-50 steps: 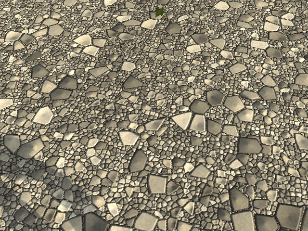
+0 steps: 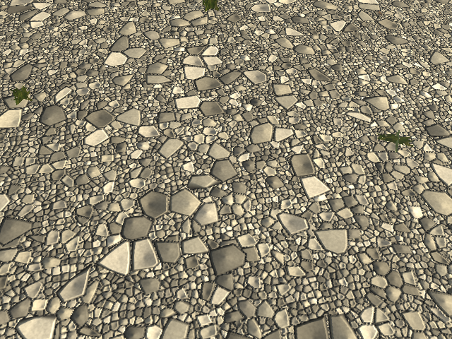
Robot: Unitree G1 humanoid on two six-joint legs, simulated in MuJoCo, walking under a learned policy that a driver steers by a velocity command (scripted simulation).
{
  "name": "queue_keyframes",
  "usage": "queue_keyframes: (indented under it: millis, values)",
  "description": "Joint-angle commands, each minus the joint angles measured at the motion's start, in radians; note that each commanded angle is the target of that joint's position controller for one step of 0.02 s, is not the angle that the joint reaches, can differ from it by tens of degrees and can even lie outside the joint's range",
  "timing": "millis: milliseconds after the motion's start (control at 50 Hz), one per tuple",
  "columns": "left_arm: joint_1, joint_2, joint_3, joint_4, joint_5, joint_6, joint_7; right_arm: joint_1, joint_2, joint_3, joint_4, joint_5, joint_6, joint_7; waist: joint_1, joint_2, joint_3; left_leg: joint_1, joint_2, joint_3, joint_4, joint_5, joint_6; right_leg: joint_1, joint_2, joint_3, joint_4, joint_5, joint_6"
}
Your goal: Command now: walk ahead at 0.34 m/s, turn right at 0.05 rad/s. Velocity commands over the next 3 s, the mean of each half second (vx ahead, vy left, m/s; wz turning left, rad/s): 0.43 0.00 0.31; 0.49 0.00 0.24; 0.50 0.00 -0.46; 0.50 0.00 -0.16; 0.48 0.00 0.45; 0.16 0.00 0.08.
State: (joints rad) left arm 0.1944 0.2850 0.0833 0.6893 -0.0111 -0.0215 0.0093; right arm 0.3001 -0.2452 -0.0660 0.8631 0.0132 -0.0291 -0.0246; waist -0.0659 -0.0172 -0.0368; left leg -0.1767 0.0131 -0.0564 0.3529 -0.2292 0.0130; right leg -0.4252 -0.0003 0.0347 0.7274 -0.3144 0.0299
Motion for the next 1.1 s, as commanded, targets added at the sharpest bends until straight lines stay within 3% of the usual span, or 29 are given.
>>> queue_keyframes:
  millis: [20, 80, 100, 120, 140, 160, 180, 220, 240, 280, 340, 400, 480, 520, 540, 560, 580, 600, 620, 640, 660, 680, 700, 740, 800, 900, 1000, 1060, 1100]
  values:
    - [-0.138, 0.038, 0.000, -0.101, -0.010, -0.044, -0.010, 0.012, -0.206, -0.046, -0.039, 0.011, -0.014, 0.007, -0.018, 0.195, 0.062, -0.002, 0.194, -0.213, -0.150, -0.109, 0.190, 0.007, 0.022, -0.059, -0.160, -0.018, -0.021]
    - [-0.016, 0.056, 0.016, -0.056, -0.010, -0.055, -0.009, -0.002, -0.186, -0.036, -0.037, 0.027, -0.006, 0.015, 0.070, 0.149, 0.034, -0.144, 0.164, -0.224, -0.072, -0.080, 0.163, 0.308, 0.036, -0.066, -0.342, 0.119, -0.064]
    - [0.085, 0.077, 0.025, -0.034, -0.017, -0.053, 0.005, -0.046, -0.137, -0.020, -0.047, 0.021, -0.019, 0.017, 0.129, 0.124, -0.020, -0.251, 0.118, -0.186, 0.033, -0.108, 0.126, 0.485, -0.031, -0.006, -0.337, 0.116, -0.087]
    - [0.248, 0.143, 0.043, -0.010, 0.002, -0.051, 0.018, -0.085, -0.042, 0.007, -0.075, 0.000, -0.030, 0.027, 0.198, -0.043, -0.103, -0.434, 0.015, -0.078, 0.345, -0.200, 0.050, 0.701, -0.230, 0.212, -0.369, 0.080, -0.135]
    - [0.302, 0.253, 0.073, 0.015, 0.019, -0.046, 0.009, -0.073, -0.060, 0.002, -0.117, 0.021, -0.051, 0.020, 0.186, -0.262, -0.103, -0.634, -0.038, -0.001, 0.569, -0.338, 0.033, 0.699, -0.434, 0.527, -0.479, -0.120, -0.261]
    - [0.265, 0.174, 0.053, 0.011, 0.019, -0.059, 0.003, -0.086, -0.155, -0.022, -0.106, 0.033, -0.057, 0.017, 0.182, -0.164, -0.028, -0.683, 0.027, -0.070, 0.719, -0.318, 0.041, 0.626, -0.423, 0.538, -0.507, -0.232, -0.288]
    - [0.205, 0.108, 0.032, 0.005, 0.013, -0.070, -0.001, -0.084, -0.174, -0.033, -0.097, 0.036, -0.053, 0.022, 0.153, -0.157, 0.042, -0.719, 0.044, -0.087, 0.760, -0.219, 0.052, 0.586, -0.364, 0.444, -0.528, -0.233, -0.252]
    - [0.109, 0.066, 0.017, 0.003, 0.005, -0.076, -0.007, -0.077, -0.145, -0.033, -0.077, 0.018, -0.040, 0.022, 0.109, -0.126, 0.105, -0.706, 0.073, -0.086, 0.750, -0.081, 0.041, 0.502, -0.300, 0.265, -0.567, -0.007, -0.204]
    - [0.093, 0.056, 0.013, 0.006, 0.010, -0.079, -0.006, -0.080, -0.125, -0.031, -0.076, 0.014, -0.035, 0.024, 0.098, -0.112, 0.113, -0.670, 0.081, -0.085, 0.737, -0.027, 0.035, 0.461, -0.271, 0.180, -0.576, 0.130, -0.183]
    - [0.094, 0.057, 0.017, 0.023, 0.020, -0.083, -0.004, -0.080, -0.084, -0.021, -0.080, 0.013, -0.027, 0.031, 0.086, -0.087, 0.094, -0.642, 0.072, -0.059, 0.721, 0.055, 0.014, 0.430, -0.247, 0.069, -0.578, 0.332, -0.180]
    - [0.098, 0.074, 0.023, 0.050, 0.019, -0.083, 0.003, -0.141, -0.063, -0.011, -0.119, 0.010, -0.021, 0.038, 0.090, -0.065, 0.105, -0.608, 0.067, -0.034, 0.567, 0.182, -0.007, 0.389, -0.232, -0.044, -0.594, 0.401, -0.176]
    - [0.113, 0.100, 0.028, 0.073, 0.009, -0.085, 0.008, -0.240, -0.046, 0.002, -0.171, 0.005, -0.024, 0.061, 0.114, -0.059, 0.132, -0.523, 0.062, 0.034, 0.397, 0.287, 0.004, 0.347, -0.234, -0.126, -0.611, 0.384, -0.170]
    - [0.146, 0.135, 0.038, 0.107, -0.011, -0.071, 0.009, -0.312, -0.068, -0.001, -0.230, 0.009, -0.020, 0.087, 0.111, -0.049, 0.144, -0.491, 0.040, 0.083, 0.298, 0.202, 0.059, 0.454, -0.279, -0.178, -0.545, 0.537, -0.151]
    - [0.142, 0.172, 0.046, 0.107, -0.014, -0.057, 0.015, -0.276, -0.102, -0.019, -0.244, 0.009, -0.016, 0.092, 0.071, -0.084, 0.082, -0.375, -0.025, 0.148, 0.295, 0.096, 0.102, 0.500, -0.281, -0.210, -0.405, 0.904, -0.131]
    - [0.137, 0.187, 0.048, 0.107, -0.013, -0.046, 0.019, -0.183, -0.134, -0.037, -0.228, 0.013, -0.013, 0.091, 0.014, -0.097, 0.020, -0.245, -0.069, 0.177, 0.290, 0.056, 0.128, 0.497, -0.271, -0.227, -0.260, 1.054, -0.119]
    - [0.130, 0.189, 0.043, 0.104, -0.014, -0.042, 0.024, -0.024, -0.187, -0.066, -0.189, 0.016, -0.009, 0.082, -0.073, -0.082, -0.065, 0.000, -0.105, 0.172, 0.235, 0.104, 0.166, 0.407, -0.240, -0.248, -0.049, 1.051, -0.090]
    - [0.147, 0.156, 0.026, 0.083, 0.005, -0.049, 0.027, 0.130, -0.270, -0.097, -0.157, 0.016, 0.003, 0.058, -0.127, 0.039, -0.161, 0.321, 0.016, -0.049, 0.217, 0.093, 0.224, 0.144, -0.193, -0.246, 0.273, 0.696, -0.047]
    - [0.255, 0.006, -0.023, 0.032, 0.026, -0.077, 0.006, 0.091, -0.354, -0.098, -0.168, 0.020, -0.009, 0.057, 0.016, 0.282, -0.291, 0.591, 0.282, -0.664, 0.075, -0.175, 0.419, -0.246, 0.020, -0.109, 0.620, -0.269, 0.000]
    - [0.129, 0.103, -0.007, 0.023, -0.011, -0.115, -0.008, 0.132, -0.266, -0.074, -0.187, 0.012, -0.017, 0.056, -0.072, 0.166, -0.349, 0.602, 0.299, -0.776, -0.051, -0.256, 0.400, -0.331, 0.010, 0.083, 0.693, -0.263, -0.025]
    - [0.037, 0.136, 0.002, -0.010, -0.041, -0.129, -0.012, 0.087, -0.224, -0.061, -0.175, 0.006, -0.028, 0.056, -0.068, 0.132, -0.191, 0.489, 0.274, -0.629, -0.073, -0.167, 0.349, -0.398, -0.029, 0.068, 0.666, -0.165, -0.045]
    - [0.018, 0.123, -0.004, -0.013, -0.024, -0.137, -0.003, 0.015, -0.206, -0.053, -0.188, 0.008, -0.035, 0.055, -0.018, 0.036, -0.100, 0.324, 0.231, -0.512, -0.073, -0.049, 0.316, -0.359, -0.075, 0.064, 0.577, -0.077, -0.055]
    - [0.017, 0.126, 0.003, -0.007, 0.003, -0.136, 0.006, -0.053, -0.178, -0.044, -0.202, 0.003, -0.037, 0.054, 0.025, 0.016, -0.050, 0.187, 0.193, -0.425, -0.084, 0.060, 0.293, -0.292, -0.103, 0.059, 0.498, -0.028, -0.048]
    - [0.043, 0.132, 0.009, -0.003, 0.011, -0.125, 0.006, -0.093, -0.159, -0.036, -0.224, -0.010, -0.039, 0.051, 0.064, 0.034, -0.034, 0.100, 0.165, -0.377, -0.108, 0.134, 0.287, -0.227, -0.124, 0.069, 0.468, 0.003, -0.045]
    - [0.097, 0.110, 0.006, 0.019, 0.013, -0.097, 0.001, -0.114, -0.133, -0.028, -0.222, -0.012, -0.046, 0.048, 0.092, 0.049, -0.027, 0.014, 0.158, -0.290, -0.140, 0.259, 0.290, -0.180, -0.146, 0.041, 0.414, 0.041, -0.023]
    - [0.031, 0.077, -0.007, 0.001, 0.017, -0.071, 0.003, -0.064, -0.151, -0.027, -0.180, -0.010, -0.057, 0.038, 0.073, 0.059, 0.027, -0.046, 0.135, -0.161, -0.176, 0.376, 0.269, -0.222, -0.156, 0.010, 0.292, 0.182, 0.009]
    - [-0.114, 0.055, -0.023, -0.027, 0.000, -0.081, -0.018, -0.011, -0.167, -0.019, -0.139, -0.012, -0.063, 0.028, 0.001, 0.063, 0.068, 0.000, 0.105, -0.040, -0.206, 0.295, 0.186, -0.204, -0.120, -0.022, -0.025, 0.505, -0.015]
    - [-0.222, 0.054, -0.031, -0.076, -0.015, -0.085, -0.054, 0.053, -0.182, -0.022, -0.088, -0.015, -0.048, 0.025, -0.043, 0.041, 0.114, 0.235, 0.191, -0.019, -0.166, 0.356, 0.177, -0.324, -0.077, -0.011, -0.148, 0.432, -0.057]
    - [-0.213, 0.060, -0.031, -0.097, -0.011, -0.088, -0.076, 0.045, -0.195, -0.027, -0.084, -0.014, -0.029, 0.015, -0.016, 0.062, 0.086, 0.331, 0.214, 0.019, -0.061, 0.642, 0.154, -0.301, -0.030, -0.051, -0.175, 0.281, -0.099]
    - [-0.101, 0.105, -0.009, -0.082, -0.004, -0.080, -0.075, 0.021, -0.221, -0.032, -0.098, -0.015, -0.016, 0.003, 0.053, 0.107, -0.014, 0.338, 0.197, 0.053, 0.115, 1.030, 0.129, -0.115, 0.044, -0.118, -0.159, 0.182, -0.137]
